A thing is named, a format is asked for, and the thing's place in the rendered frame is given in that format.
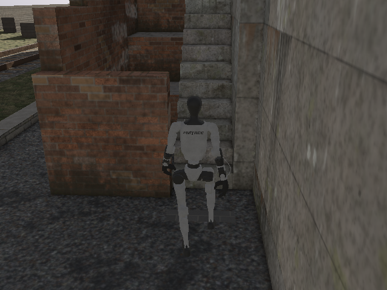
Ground stairs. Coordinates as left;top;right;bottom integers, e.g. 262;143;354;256
172;0;233;189

